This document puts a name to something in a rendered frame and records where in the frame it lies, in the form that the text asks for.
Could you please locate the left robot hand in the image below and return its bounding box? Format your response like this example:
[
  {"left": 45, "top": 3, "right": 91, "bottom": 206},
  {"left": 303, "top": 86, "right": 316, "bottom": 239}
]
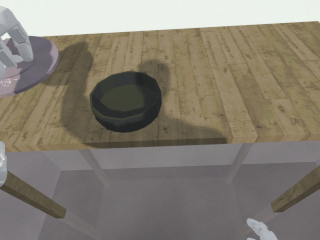
[{"left": 0, "top": 6, "right": 34, "bottom": 68}]

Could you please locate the pot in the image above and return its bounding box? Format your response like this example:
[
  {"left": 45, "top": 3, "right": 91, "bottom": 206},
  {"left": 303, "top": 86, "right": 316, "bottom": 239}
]
[{"left": 89, "top": 71, "right": 162, "bottom": 133}]

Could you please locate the lid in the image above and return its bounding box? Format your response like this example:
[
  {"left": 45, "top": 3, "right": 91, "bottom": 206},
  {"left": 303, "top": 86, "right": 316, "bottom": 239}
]
[{"left": 0, "top": 36, "right": 60, "bottom": 98}]

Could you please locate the knob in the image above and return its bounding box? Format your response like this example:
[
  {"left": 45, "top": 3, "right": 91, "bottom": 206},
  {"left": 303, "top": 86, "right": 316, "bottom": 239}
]
[{"left": 6, "top": 44, "right": 18, "bottom": 55}]

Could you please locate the right robot hand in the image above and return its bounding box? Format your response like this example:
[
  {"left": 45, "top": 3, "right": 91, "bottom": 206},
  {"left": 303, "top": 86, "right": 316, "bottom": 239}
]
[{"left": 247, "top": 218, "right": 278, "bottom": 240}]

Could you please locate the table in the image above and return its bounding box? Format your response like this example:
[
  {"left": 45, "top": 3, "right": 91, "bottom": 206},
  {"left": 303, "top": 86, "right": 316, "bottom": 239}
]
[{"left": 0, "top": 21, "right": 320, "bottom": 219}]

